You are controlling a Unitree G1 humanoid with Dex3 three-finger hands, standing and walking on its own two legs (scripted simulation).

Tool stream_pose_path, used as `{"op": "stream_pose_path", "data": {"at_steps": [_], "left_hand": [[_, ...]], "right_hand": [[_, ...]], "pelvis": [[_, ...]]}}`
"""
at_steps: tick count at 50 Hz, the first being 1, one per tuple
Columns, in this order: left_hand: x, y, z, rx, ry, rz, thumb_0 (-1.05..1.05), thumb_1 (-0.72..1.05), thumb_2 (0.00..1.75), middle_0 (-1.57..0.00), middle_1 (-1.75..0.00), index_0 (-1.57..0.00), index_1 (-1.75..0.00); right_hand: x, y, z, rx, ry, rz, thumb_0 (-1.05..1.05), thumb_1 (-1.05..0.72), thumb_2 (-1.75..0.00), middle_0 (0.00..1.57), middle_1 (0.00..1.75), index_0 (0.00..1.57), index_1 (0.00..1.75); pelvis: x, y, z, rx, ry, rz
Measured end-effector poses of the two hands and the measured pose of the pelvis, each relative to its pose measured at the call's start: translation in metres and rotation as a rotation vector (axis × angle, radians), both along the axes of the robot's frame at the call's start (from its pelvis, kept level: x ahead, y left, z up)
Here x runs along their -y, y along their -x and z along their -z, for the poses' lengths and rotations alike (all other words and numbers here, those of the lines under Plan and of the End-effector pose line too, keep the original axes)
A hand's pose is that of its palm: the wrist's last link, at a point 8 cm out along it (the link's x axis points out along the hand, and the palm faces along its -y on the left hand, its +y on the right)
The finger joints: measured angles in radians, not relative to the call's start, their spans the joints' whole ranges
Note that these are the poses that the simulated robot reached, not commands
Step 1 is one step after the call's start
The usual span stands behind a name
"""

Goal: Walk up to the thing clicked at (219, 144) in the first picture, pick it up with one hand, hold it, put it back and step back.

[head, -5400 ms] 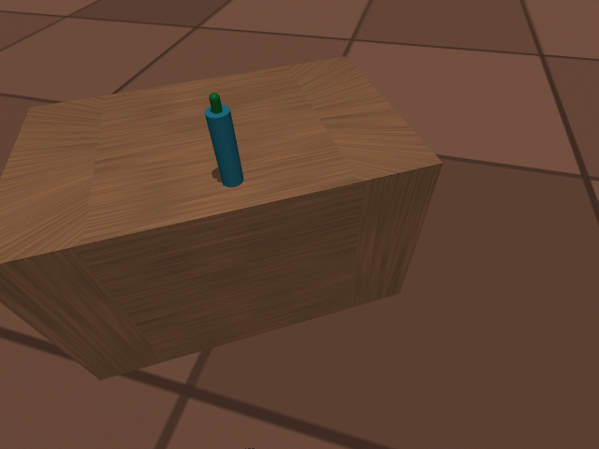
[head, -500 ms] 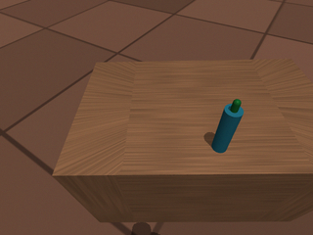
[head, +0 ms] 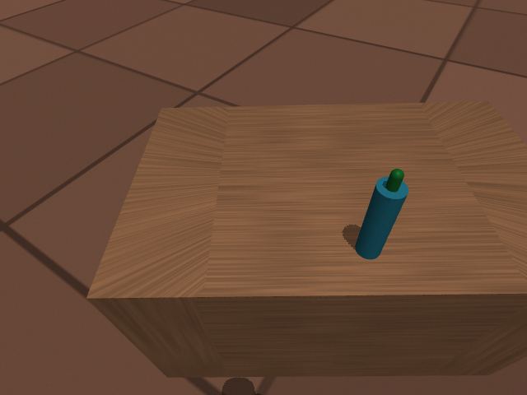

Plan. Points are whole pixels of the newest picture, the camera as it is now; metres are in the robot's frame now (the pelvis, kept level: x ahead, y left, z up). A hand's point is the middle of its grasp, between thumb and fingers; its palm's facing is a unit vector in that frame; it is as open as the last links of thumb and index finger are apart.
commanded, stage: stand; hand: right
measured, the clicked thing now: (381, 215) +0.44 -0.20 -0.01
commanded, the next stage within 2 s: rise first in 0.52 s
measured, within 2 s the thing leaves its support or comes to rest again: neither
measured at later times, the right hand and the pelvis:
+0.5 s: hand out of the picture +0.07 -0.25 -0.16, palm faces -0.02 +0.94 -0.34, open 7.4 cm; pelvis +0.00 +0.00 +0.00, yaw +0 degrees
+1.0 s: hand (455, 385) +0.17 -0.26 -0.10, palm faces +0.23 +0.92 -0.33, open 14.1 cm; pelvis +0.00 -0.01 -0.01, yaw -1 degrees
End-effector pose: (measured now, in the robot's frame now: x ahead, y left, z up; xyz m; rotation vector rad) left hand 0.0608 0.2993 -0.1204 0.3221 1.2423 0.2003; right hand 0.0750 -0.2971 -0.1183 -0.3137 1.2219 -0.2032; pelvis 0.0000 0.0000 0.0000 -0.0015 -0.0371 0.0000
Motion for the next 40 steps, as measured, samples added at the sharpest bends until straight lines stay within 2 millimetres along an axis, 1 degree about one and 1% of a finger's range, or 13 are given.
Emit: {"op": "stream_pose_path", "data": {"at_steps": [15, 32, 34, 37, 40], "left_hand": [[0.000, 0.007, 0.001, -0.013, 0.000, -0.005, 0.00, 0.90, 0.90, -0.20, -0.30, -0.21, -0.30], [-0.001, 0.008, 0.001, -0.018, 0.001, -0.006, 0.00, 0.90, 0.90, -0.20, -0.30, -0.21, -0.29], [0.001, -0.001, 0.000, 0.046, 0.006, -0.024, 0.00, 0.88, 0.88, -0.18, -0.28, -0.19, -0.27], [0.010, -0.031, -0.004, 0.183, 0.018, -0.037, 0.01, 0.80, 0.80, -0.14, -0.22, -0.14, -0.22], [0.016, -0.062, -0.011, 0.292, 0.015, -0.046, 0.01, 0.66, 0.66, -0.11, -0.16, -0.10, -0.17]], "right_hand": [[0.001, 0.008, 0.001, -0.020, 0.001, 0.003, 0.00, -0.90, -0.90, 0.21, 0.30, 0.20, 0.30], [-0.001, 0.005, 0.002, -0.017, -0.001, -0.003, 0.00, -0.90, -0.89, 0.21, 0.30, 0.20, 0.30], [-0.004, -0.004, 0.000, 0.037, -0.007, 0.015, 0.01, -0.88, -0.87, 0.19, 0.28, 0.19, 0.28], [-0.010, -0.029, -0.003, 0.176, -0.018, 0.036, 0.01, -0.80, -0.79, 0.15, 0.21, 0.15, 0.22], [-0.011, -0.054, -0.010, 0.280, -0.015, 0.059, 0.01, -0.66, -0.65, 0.12, 0.15, 0.12, 0.16]], "pelvis": [[0.000, 0.002, 0.000, -0.001, 0.001, -0.004], [0.000, 0.000, 0.000, -0.004, -0.001, -0.005], [0.000, 0.003, 0.002, -0.017, -0.001, 0.000], [0.001, 0.010, 0.005, -0.029, 0.000, 0.001], [0.002, 0.014, 0.007, -0.053, 0.001, 0.006]]}}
